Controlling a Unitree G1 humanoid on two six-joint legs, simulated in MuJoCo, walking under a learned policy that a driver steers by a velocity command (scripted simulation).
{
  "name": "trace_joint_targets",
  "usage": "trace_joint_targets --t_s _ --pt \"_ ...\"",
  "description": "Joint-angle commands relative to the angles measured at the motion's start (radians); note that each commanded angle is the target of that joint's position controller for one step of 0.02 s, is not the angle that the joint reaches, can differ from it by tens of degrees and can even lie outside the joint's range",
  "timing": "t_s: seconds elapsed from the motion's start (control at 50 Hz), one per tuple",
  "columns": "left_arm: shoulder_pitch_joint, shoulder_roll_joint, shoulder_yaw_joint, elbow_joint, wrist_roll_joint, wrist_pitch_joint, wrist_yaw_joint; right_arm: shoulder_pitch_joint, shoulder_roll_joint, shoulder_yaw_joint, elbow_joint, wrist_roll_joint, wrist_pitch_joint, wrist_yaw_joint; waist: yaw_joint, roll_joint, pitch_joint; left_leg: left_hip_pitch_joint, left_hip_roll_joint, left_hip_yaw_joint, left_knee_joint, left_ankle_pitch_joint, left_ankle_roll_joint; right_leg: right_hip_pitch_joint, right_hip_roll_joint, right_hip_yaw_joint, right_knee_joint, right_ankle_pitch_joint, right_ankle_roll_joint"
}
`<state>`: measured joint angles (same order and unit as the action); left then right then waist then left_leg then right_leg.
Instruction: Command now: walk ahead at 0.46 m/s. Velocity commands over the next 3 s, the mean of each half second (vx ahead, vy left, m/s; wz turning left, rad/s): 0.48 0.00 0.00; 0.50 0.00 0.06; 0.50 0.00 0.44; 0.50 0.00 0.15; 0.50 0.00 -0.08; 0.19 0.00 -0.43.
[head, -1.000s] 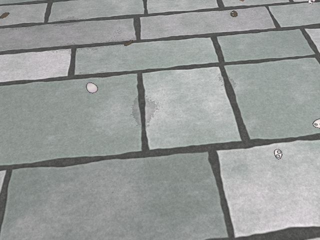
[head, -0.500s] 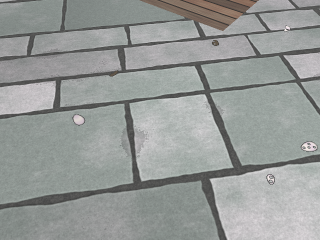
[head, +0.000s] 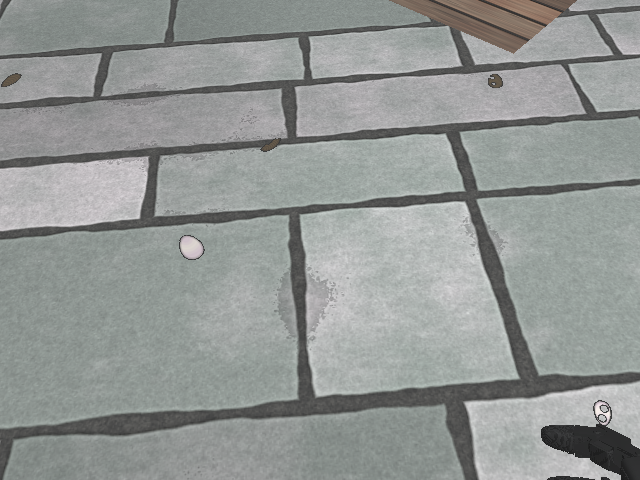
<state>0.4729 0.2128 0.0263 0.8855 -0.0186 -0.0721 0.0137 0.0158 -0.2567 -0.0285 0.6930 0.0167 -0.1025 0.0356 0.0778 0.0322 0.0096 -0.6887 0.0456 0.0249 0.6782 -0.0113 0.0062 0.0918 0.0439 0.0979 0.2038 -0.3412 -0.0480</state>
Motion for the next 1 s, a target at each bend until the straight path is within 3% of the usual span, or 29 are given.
trace_joint_targets --t_s 0.02,0.06,0.08,0.1,0.12,0.14,0.16,0.18,0.2,0.22,0.24,0.26,0.32,0.38,0.44,0.54,0.58,0.62,0.64,0.66,0.68,0.7,0.72,0.74,0.76,0.78,0.8,0.86,1.0 --pt "-0.013 0.201 0.051 -0.044 -0.009 -0.02 0.01 -0.098 -0.088 -0.023 -0.099 0.011 -0.009 0.001 -0.045 -0.142 0.074 0.191 -0.045 -0.003 -0.155 0.091 0.022 -0.138 -0.234 0.077 -0.069 0.538 -0.111" --pt "-0.027 0.216 0.06 -0.047 0.002 -0.009 0.007 -0.02 -0.128 -0.043 -0.086 0.007 -0.004 -0.006 -0.094 -0.163 -0.004 0.284 -0.075 0.009 -0.15 0.015 0.061 -0.043 -0.247 0.06 0.075 0.847 -0.082" --pt "-0.033 0.212 0.06 -0.05 0.011 0.002 0.005 0.089 -0.155 -0.06 -0.057 0.007 0.002 -0.013 -0.15 -0.163 -0.078 0.417 -0.097 0.03 -0.15 -0.018 0.091 -0.039 -0.223 0.038 0.223 0.987 -0.065" --pt "-0.043 0.202 0.055 -0.061 0.02 0.008 0.005 0.232 -0.181 -0.072 -0.021 0.006 0.008 -0.021 -0.217 -0.151 -0.16 0.634 -0.056 0.003 -0.142 -0.007 0.125 -0.146 -0.19 0.02 0.423 0.951 -0.042" --pt "-0.015 0.142 0.035 -0.086 0.047 0.008 0.006 0.403 -0.256 -0.084 0.007 -0.013 0.013 -0.029 -0.242 0.03 -0.316 0.933 0.164 -0.26 -0.109 -0.014 0.191 -0.367 -0.103 -0.015 0.768 0.522 -0.021" --pt "0.154 0.027 0.006 -0.072 0.009 -0.009 -0.008 0.418 -0.264 -0.08 0.034 -0.027 0.007 -0.008 -0.142 0.324 -0.452 1.141 0.366 -0.774 -0.303 -0.299 0.346 -0.675 0.048 0.045 1.075 -0.239 0.017" --pt "0.054 0.15 0.03 -0.067 -0.011 -0.023 -0.015 0.372 -0.169 -0.062 0.026 -0.01 0.007 -0.007 -0.174 0.179 -0.312 1.021 0.313 -0.786 -0.395 -0.481 0.294 -0.779 -0.019 0.077 1.156 -0.208 0.005" --pt "-0.078 0.196 0.044 -0.106 -0.026 -0.029 -0.019 0.291 -0.14 -0.053 0.019 -0.002 0.008 -0.011 -0.166 0.086 -0.14 0.841 0.28 -0.61 -0.419 -0.479 0.252 -0.818 -0.07 0.029 1.132 -0.099 -0.003" --pt "-0.134 0.187 0.041 -0.12 -0.018 -0.032 -0.013 0.225 -0.14 -0.05 0.011 -0.012 0.006 -0.009 -0.13 -0.016 -0.069 0.678 0.244 -0.509 -0.448 -0.368 0.236 -0.771 -0.117 0.005 1.083 -0.012 -0.002" --pt "-0.148 0.179 0.046 -0.122 -0.002 -0.028 -0.009 0.187 -0.129 -0.047 0.009 -0.027 0.003 -0.005 -0.098 -0.02 -0.033 0.568 0.207 -0.433 -0.474 -0.283 0.232 -0.729 -0.146 -0.002 1.036 0.032 0.001" --pt "-0.116 0.164 0.047 -0.117 0.001 -0.018 -0.007 0.167 -0.116 -0.042 0.011 -0.036 -0.002 -0.004 -0.062 0.015 -0.034 0.502 0.181 -0.381 -0.505 -0.254 0.23 -0.674 -0.172 0.007 1.011 0.061 0.002" --pt "-0.093 0.145 0.045 -0.109 0.001 -0.007 -0.004 0.162 -0.108 -0.042 0.017 -0.031 -0.009 -0.001 -0.047 0.039 -0.036 0.464 0.168 -0.347 -0.532 -0.245 0.238 -0.649 -0.18 0.002 0.982 0.071 0.009" --pt "-0.143 0.136 0.044 -0.128 0.014 0.011 0.005 0.185 -0.131 -0.047 0.045 -0.023 -0.02 -0.004 -0.043 0.034 0.006 0.403 0.161 -0.271 -0.585 -0.226 0.259 -0.699 -0.199 -0.014 0.877 0.141 0.04" --pt "-0.247 0.133 0.042 -0.156 0.021 0.004 0.004 0.235 -0.159 -0.054 0.068 -0.018 -0.014 -0.019 -0.074 0.008 0.026 0.447 0.156 -0.223 -0.595 -0.164 0.251 -0.772 -0.207 -0.017 0.719 0.308 0.064" --pt "-0.346 0.117 0.034 -0.178 0.018 -0.009 -0.004 0.285 -0.177 -0.057 0.088 -0.008 -0.003 -0.028 -0.116 -0.001 0.036 0.486 0.137 -0.158 -0.585 -0.109 0.221 -0.748 -0.18 -0.044 0.537 0.426 0.072" --pt "-0.49 0.111 0.023 -0.23 0.001 -0.023 -0.031 0.376 -0.192 -0.059 0.134 0.001 0.021 -0.029 -0.175 0.011 0.061 0.611 0.171 -0.143 -0.523 -0.097 0.21 -0.735 -0.14 -0.074 0.368 0.398 0.063" --pt "-0.506 0.125 0.025 -0.248 -0.002 -0.03 -0.044 0.385 -0.198 -0.062 0.144 0.003 0.032 -0.03 -0.169 0.027 0.059 0.671 0.198 -0.159 -0.479 -0.065 0.198 -0.722 -0.127 -0.075 0.323 0.318 0.038" --pt "-0.457 0.151 0.033 -0.243 -0.002 -0.036 -0.05 0.371 -0.212 -0.066 0.146 0.006 0.043 -0.033 -0.13 0.056 0.031 0.705 0.212 -0.168 -0.413 0.047 0.177 -0.63 -0.102 -0.095 0.285 0.247 0.008" --pt "-0.372 0.175 0.047 -0.22 0.001 -0.039 -0.048 0.349 -0.211 -0.064 0.143 0.006 0.048 -0.034 -0.075 0.054 -0.018 0.698 0.182 -0.138 -0.311 0.203 0.156 -0.5 -0.072 -0.122 0.246 0.243 -0.015" --pt "-0.216 0.231 0.073 -0.176 0.006 -0.04 -0.039 0.351 -0.176 -0.05 0.136 -0.001 0.048 -0.036 -0.01 0.027 -0.133 0.627 0.122 -0.084 -0.109 0.274 0.124 -0.259 -0.089 -0.105 0.257 0.265 -0.054" --pt "-0.052 0.327 0.096 -0.154 0.028 -0.037 -0.031 0.387 -0.103 -0.023 0.096 -0.018 0.035 -0.035 0.025 -0.121 -0.309 0.321 0.024 -0.012 0.256 0.043 0.06 0.122 -0.325 0.203 0.291 0.267 -0.166" --pt "0.003 0.342 0.101 -0.132 0.018 -0.029 -0.036 0.443 -0.045 -0.005 0.096 -0.013 0.012 -0.032 0.01 -0.325 -0.384 0.022 -0.103 -0.066 0.49 -0.557 0.025 0.306 -0.449 0.574 0.159 0.092 -0.261" --pt "-0.02 0.251 0.074 -0.139 0.01 -0.027 -0.037 0.367 -0.152 -0.031 0.091 0.012 -0.002 -0.027 0.035 -0.222 -0.296 -0.091 -0.045 -0.148 0.593 -0.549 0.037 0.252 -0.421 0.545 0.119 -0.006 -0.226" --pt "-0.096 0.223 0.062 -0.151 0.008 -0.025 -0.035 0.292 -0.176 -0.038 0.067 0.023 -0.009 -0.023 0.016 -0.173 -0.173 -0.124 0.005 -0.116 0.586 -0.452 0.047 0.123 -0.391 0.406 0.101 0.049 -0.193" --pt "-0.163 0.203 0.055 -0.162 0.015 -0.023 -0.037 0.255 -0.167 -0.037 0.063 0.009 -0.009 -0.026 -0.011 -0.107 -0.111 -0.089 0.044 -0.095 0.539 -0.367 0.043 -0.001 -0.35 0.314 0.074 0.136 -0.181" --pt "-0.207 0.175 0.046 -0.168 0.02 -0.024 -0.04 0.247 -0.157 -0.041 0.062 -0.002 -0.002 -0.026 -0.04 -0.1 -0.062 -0.047 0.072 -0.094 0.486 -0.309 0.036 -0.098 -0.313 0.245 0.037 0.209 -0.175" --pt "-0.228 0.164 0.043 -0.168 0.026 -0.028 -0.042 0.267 -0.142 -0.042 0.066 -0.002 0.009 -0.025 -0.068 -0.125 -0.053 0.009 0.088 -0.096 0.46 -0.272 0.028 -0.161 -0.291 0.202 0.007 0.252 -0.173" --pt "-0.232 0.181 0.051 -0.147 0.02 -0.043 -0.04 0.278 -0.104 -0.037 0.071 -0.003 0.035 -0.029 -0.097 -0.115 -0.027 0.023 0.094 -0.084 0.398 -0.196 -0.002 -0.226 -0.27 0.091 -0.052 0.378 -0.189" --pt "-0.174 0.212 0.059 -0.089 0.026 -0.04 -0.015 0.081 -0.067 -0.025 0.012 0.003 0.032 -0.012 -0.027 -0.089 0.042 0.019 0.052 -0.064 0.032 0.122 0.0 -0.192 -0.245 -0.124 -0.102 0.412 -0.131"
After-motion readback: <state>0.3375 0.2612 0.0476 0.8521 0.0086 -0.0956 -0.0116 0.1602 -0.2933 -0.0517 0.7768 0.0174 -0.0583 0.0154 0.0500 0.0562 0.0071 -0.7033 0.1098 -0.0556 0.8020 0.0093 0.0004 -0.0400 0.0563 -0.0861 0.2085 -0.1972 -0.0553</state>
